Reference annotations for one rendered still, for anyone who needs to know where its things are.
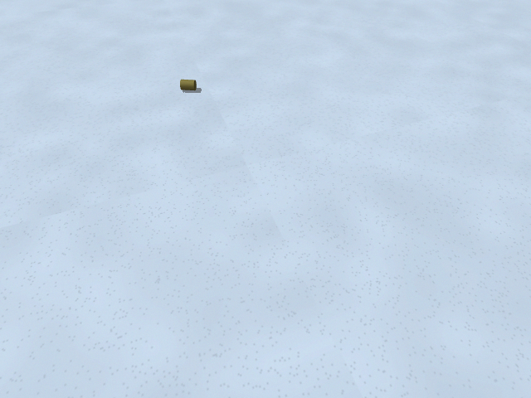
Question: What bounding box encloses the can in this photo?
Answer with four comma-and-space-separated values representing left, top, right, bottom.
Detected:
180, 80, 197, 90

